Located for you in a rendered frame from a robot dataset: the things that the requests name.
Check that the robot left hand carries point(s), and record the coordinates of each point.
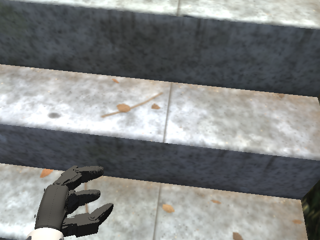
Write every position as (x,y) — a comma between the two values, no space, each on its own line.
(60,199)

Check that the robot left forearm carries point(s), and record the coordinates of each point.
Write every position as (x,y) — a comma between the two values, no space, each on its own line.
(45,233)

